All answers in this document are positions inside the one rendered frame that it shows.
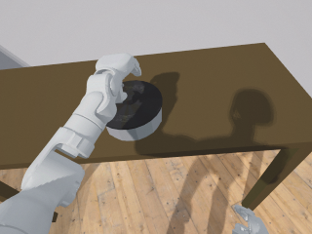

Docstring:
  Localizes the robot left upper arm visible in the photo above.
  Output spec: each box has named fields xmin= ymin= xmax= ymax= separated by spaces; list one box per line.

xmin=0 ymin=150 xmax=85 ymax=234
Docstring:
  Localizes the robot right hand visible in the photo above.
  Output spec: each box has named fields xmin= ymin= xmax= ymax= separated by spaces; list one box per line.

xmin=232 ymin=205 xmax=269 ymax=234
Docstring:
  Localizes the pot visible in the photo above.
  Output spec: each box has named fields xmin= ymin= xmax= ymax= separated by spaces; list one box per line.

xmin=105 ymin=108 xmax=162 ymax=141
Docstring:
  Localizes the table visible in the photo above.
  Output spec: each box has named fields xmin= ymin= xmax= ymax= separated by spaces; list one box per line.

xmin=0 ymin=42 xmax=312 ymax=222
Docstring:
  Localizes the robot left forearm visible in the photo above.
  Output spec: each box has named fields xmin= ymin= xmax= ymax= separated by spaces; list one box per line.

xmin=20 ymin=66 xmax=123 ymax=189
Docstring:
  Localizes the lid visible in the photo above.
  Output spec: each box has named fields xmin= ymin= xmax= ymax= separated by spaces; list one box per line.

xmin=105 ymin=80 xmax=163 ymax=130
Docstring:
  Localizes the robot left hand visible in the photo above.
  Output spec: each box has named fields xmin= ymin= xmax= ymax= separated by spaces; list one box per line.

xmin=96 ymin=53 xmax=141 ymax=103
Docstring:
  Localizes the knob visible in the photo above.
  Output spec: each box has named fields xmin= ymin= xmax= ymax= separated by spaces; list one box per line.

xmin=122 ymin=90 xmax=136 ymax=105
